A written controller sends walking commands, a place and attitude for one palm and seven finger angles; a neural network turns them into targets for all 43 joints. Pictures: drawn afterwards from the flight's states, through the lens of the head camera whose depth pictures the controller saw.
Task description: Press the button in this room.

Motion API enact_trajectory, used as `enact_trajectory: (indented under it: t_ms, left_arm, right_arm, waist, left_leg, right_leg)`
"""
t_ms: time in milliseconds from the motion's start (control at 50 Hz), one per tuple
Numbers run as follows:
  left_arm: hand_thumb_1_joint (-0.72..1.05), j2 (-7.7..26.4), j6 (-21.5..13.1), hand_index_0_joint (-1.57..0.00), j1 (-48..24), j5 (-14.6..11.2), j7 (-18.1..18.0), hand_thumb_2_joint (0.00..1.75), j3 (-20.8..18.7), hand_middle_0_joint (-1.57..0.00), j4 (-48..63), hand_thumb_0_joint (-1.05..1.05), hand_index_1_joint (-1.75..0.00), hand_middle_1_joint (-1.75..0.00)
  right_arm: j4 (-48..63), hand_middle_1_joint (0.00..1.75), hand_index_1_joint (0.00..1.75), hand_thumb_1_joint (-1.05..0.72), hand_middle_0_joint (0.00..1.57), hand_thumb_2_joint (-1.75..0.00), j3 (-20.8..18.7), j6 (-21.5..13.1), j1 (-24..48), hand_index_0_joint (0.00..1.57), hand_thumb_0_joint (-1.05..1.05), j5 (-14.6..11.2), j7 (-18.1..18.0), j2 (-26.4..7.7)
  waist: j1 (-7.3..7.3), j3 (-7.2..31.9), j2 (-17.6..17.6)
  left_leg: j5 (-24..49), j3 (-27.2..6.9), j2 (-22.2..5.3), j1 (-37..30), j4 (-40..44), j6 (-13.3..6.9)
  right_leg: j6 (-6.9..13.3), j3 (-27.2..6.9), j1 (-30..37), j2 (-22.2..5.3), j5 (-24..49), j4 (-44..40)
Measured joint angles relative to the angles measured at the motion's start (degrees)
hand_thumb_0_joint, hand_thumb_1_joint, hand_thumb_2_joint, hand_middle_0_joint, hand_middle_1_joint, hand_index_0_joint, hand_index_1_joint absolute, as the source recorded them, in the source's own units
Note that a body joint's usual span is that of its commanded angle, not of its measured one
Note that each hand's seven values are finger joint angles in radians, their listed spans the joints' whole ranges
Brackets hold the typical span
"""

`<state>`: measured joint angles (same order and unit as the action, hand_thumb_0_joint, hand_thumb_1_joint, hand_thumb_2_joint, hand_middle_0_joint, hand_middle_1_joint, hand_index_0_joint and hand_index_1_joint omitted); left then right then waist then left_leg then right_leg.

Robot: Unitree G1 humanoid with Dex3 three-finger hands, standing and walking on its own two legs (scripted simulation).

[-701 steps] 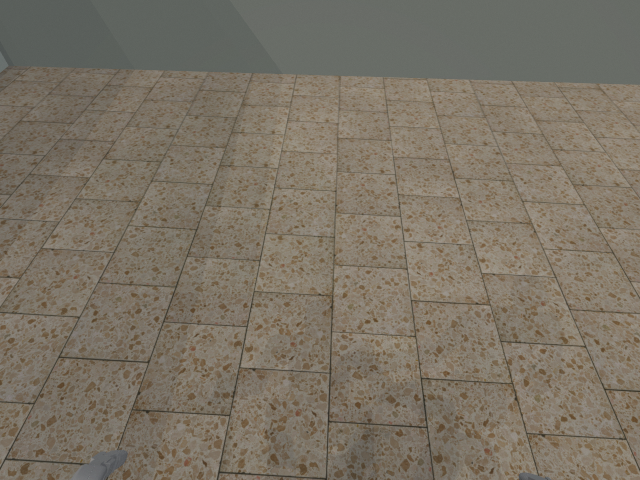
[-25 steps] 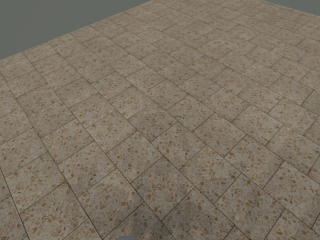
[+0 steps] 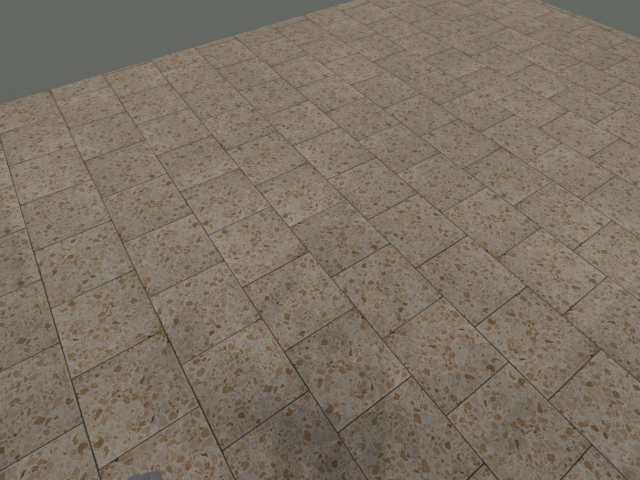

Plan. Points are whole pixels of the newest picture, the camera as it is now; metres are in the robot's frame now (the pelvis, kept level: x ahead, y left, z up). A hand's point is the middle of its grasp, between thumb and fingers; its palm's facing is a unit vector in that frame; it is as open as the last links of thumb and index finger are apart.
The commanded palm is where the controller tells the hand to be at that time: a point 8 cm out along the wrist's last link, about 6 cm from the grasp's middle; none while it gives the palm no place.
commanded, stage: turn or walk to find it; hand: left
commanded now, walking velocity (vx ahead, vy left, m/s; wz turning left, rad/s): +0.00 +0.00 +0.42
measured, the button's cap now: out of the picture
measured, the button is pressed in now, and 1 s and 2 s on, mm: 0 0 0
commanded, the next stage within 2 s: stand and wait in 1.76 s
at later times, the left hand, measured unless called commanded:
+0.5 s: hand out of the picture -0.03 +0.17 -0.17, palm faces +0.27 -0.93 -0.25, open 7.4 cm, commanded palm none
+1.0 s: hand out of the picture -0.05 +0.21 -0.16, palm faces +0.42 -0.87 -0.27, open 7.4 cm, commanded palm none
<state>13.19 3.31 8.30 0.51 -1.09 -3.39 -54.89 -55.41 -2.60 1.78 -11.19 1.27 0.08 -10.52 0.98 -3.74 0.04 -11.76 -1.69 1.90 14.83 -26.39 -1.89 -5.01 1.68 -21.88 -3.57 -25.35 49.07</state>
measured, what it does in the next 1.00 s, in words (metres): steps on the spot, turning left: right foot, then left foot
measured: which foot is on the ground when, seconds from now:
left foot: down 0.00-0.10, up 0.12-0.56, down 0.58-1.00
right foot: up 0.00-0.08, down 0.10-0.58, up 0.60-1.00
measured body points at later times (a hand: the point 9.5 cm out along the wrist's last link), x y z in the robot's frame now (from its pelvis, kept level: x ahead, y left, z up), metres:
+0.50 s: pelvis -0.03 -0.03 +0.00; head +0.01 -0.03 +0.44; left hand -0.04 +0.22 -0.15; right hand +0.08 -0.27 -0.16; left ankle -0.08 +0.12 -0.70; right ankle -0.01 -0.13 -0.74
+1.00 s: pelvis -0.06 -0.03 +0.00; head -0.02 -0.02 +0.44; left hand -0.07 +0.25 -0.14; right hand +0.10 -0.22 -0.16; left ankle -0.07 +0.10 -0.74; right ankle -0.01 -0.14 -0.72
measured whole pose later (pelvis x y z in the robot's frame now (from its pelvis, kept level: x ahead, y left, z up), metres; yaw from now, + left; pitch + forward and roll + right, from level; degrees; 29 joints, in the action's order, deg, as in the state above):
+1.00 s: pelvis -0.06 -0.03 +0.00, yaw +24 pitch +0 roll +0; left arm 12.8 2.7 7.7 0.3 -0.9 -3.0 -53.7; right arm -55.0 -2.9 2.3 -10.6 1.3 0.4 -11.2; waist 1.1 -4.1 -0.9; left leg -11.7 -3.2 1.6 16.5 -28.5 -0.2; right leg -4.3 2.2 -19.3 -2.8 -23.4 42.2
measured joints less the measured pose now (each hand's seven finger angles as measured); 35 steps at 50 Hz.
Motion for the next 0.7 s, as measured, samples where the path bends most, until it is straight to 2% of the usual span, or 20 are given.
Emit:
enact_trajectory:
  t_ms: [40,80,120,160,200,240,320,400,500,540,580,600,640,700]
  left_arm:
    - [0.91,-0.58,-0.46,-0.19,-1.0,-0.22,0.0,0.9,0.29,-0.2,0.72,0.01,-0.3,-0.29]
    - [0.91,-1.06,-1.24,-0.19,-1.51,-0.35,0.04,0.9,0.6,-0.2,1.53,0.01,-0.3,-0.29]
    - [0.91,-2.16,-2.19,-0.19,-1.81,0.02,-0.14,0.9,0.92,-0.2,1.8,0.01,-0.3,-0.29]
    - [0.91,-3.0,-2.59,-0.2,-1.21,0.24,-0.18,0.9,1.42,-0.2,2.27,0.01,-0.3,-0.29]
    - [0.91,-3.69,-2.51,-0.2,-0.23,0.19,-0.37,0.9,1.5,-0.2,2.37,0.01,-0.3,-0.29]
    - [0.91,-4.15,-2.33,-0.2,0.63,0.18,-0.46,0.9,1.59,-0.2,2.06,0.01,-0.3,-0.29]
    - [0.91,-4.64,-2.55,-0.2,2.06,0.25,-0.4,0.9,1.75,-0.2,1.36,0.01,-0.3,-0.29]
    - [0.91,-4.41,-2.8,-0.2,3.45,0.54,-0.47,0.9,1.44,-0.2,0.82,0.01,-0.3,-0.29]
    - [0.91,-2.74,-2.61,-0.2,4.89,1.02,-0.21,0.9,0.88,-0.2,-0.17,0.01,-0.3,-0.3]
    - [0.91,-1.73,-2.38,-0.2,5.45,1.01,-0.17,0.9,0.52,-0.2,-0.74,0.01,-0.3,-0.3]
    - [0.91,-0.57,-1.86,-0.2,6.25,0.61,-0.12,0.9,0.1,-0.2,-1.28,0.01,-0.3,-0.3]
    - [0.91,0.35,-1.31,-0.2,6.3,0.36,-0.14,0.9,-0.21,-0.2,-1.68,0.01,-0.3,-0.29]
    - [0.91,1.59,0.1,-0.2,6.41,0.29,-0.39,0.9,-0.53,-0.2,-2.44,0.01,-0.3,-0.29]
    - [0.91,2.12,1.26,-0.19,5.61,0.3,-0.15,0.9,-0.77,-0.2,-3.32,0.01,-0.3,-0.29]
  right_arm:
    - [-0.34,0.3,0.3,-0.9,0.2,-0.9,-0.33,0.33,-0.83,0.21,0.0,0.07,0.02,-0.44]
    - [-0.75,0.3,0.3,-0.9,0.2,-0.9,-0.69,0.71,-1.78,0.21,0.0,-0.08,0.09,-0.87]
    - [-1.32,0.3,0.3,-0.9,0.2,-0.9,-1.25,1.17,-2.29,0.2,0.0,-0.45,0.19,-1.78]
    - [-1.69,0.3,0.3,-0.9,0.2,-0.9,-1.75,2.01,-2.85,0.2,0.0,-0.34,0.25,-2.33]
    - [-2.07,0.3,0.3,-0.91,0.2,-0.9,-2.2,2.7,-3.18,0.2,0.0,-0.1,0.53,-2.84]
    - [-2.18,0.3,0.3,-0.91,0.2,-0.9,-2.51,2.88,-3.31,0.2,0.01,0.04,0.82,-3.37]
    - [-2.41,0.3,0.3,-0.91,0.2,-0.9,-2.7,2.95,-3.53,0.2,0.0,0.04,1.04,-3.95]
    - [-2.88,0.3,0.3,-0.91,0.2,-0.9,-2.4,3.28,-2.74,0.2,0.0,-0.04,0.95,-3.9]
    - [-2.45,0.3,0.3,-0.91,0.19,-0.9,-1.47,2.74,0.07,0.2,0.0,-0.53,0.74,-3.37]
    - [-1.79,0.3,0.3,-0.91,0.19,-0.9,-1.07,2.07,1.33,0.2,0.01,-0.73,0.68,-3.09]
    - [-0.95,0.3,0.3,-0.91,0.19,-0.9,-0.79,1.04,2.28,0.2,0.0,-0.73,0.76,-2.92]
    - [-0.71,0.3,0.3,-0.91,0.19,-0.9,-0.73,0.56,2.99,0.2,0.0,-0.62,0.75,-2.28]
    - [0.06,0.3,0.3,-0.91,0.19,-0.9,-0.24,-0.03,3.82,0.2,0.0,-0.45,0.77,-1.31]
    - [0.85,0.3,0.3,-0.91,0.2,-0.9,0.28,-0.35,3.92,0.2,0.0,-0.22,0.19,-0.63]
  waist:
    - [0.64,-0.14,-0.76]
    - [0.86,0.02,-1.19]
    - [0.99,-0.36,-2.9]
    - [1.15,-0.27,-3.18]
    - [0.96,0.01,-2.96]
    - [1.06,0.02,-2.96]
    - [1.11,-0.09,-2.88]
    - [0.12,-0.46,-1.95]
    - [-1.65,-1.46,-0.17]
    - [-2.2,-1.71,0.59]
    - [-2.4,-1.51,1.25]
    - [-2.76,-1.81,2.61]
    - [-3.29,-1.8,3.72]
    - [-2.86,-1.01,2.99]
  left_leg:
    - [-0.07,-0.95,0.21,1.26,-1.15,0.62]
    - [-0.52,-1.73,0.68,2.8,-3.01,1.46]
    - [-4.16,-2.86,0.46,4.81,-7.44,2.37]
    - [-12.16,-2.38,1.17,8.29,-17.8,2.92]
    - [-13.61,-1.44,1.06,11.37,-28.51,3.35]
    - [-11.82,-0.77,-0.13,13.13,-35.65,4.01]
    - [-8.81,-0.82,-2.73,13.58,-40.3,5.51]
    - [-10.51,-0.22,-4.39,11.1,-36.13,6.38]
    - [-14.14,2.79,-4.75,5.59,-22.4,6.1]
    - [-12.15,4.3,-4.37,2.77,-15.2,5.66]
    - [-5.3,5.33,-3.86,-0.36,-7.13,4.51]
    - [-4.93,5.72,-3.02,-0.23,-7.56,3.24]
    - [-6.39,5.93,-2.58,-0.24,-8.4,1.27]
    - [-5.41,4.55,-2.57,-1.03,-5.76,0.36]
  right_leg:
    - [0.39,0.22,2.37,0.86,0.96,-6.01]
    - [0.81,0.8,5.78,1.4,5.9,-14.34]
    - [4.55,2.25,7.21,2.18,8.41,-17.23]
    - [6.43,3.43,7.43,1.43,7.75,-16.63]
    - [6.87,4.24,8.39,0.57,7.9,-17.75]
    - [6.89,5.15,9.37,0.04,8.55,-19.11]
    - [6.88,7.58,10.4,-0.75,9.09,-20.39]
    - [6.71,9.52,10.31,-1.76,8.91,-20.12]
    - [5.69,11.56,9.21,-3.62,8.11,-17.86]
    - [4.91,12.43,8.47,-4.49,7.29,-15.91]
    - [3.82,13.19,7.18,-5.51,5.68,-12.45]
    - [3.05,11.69,5.89,-6.08,3.17,-9.24]
    - [2.17,7.64,2.62,-4.72,-3.57,-0.8]
    - [1.53,4.54,-1.17,-2.6,-3.41,8.5]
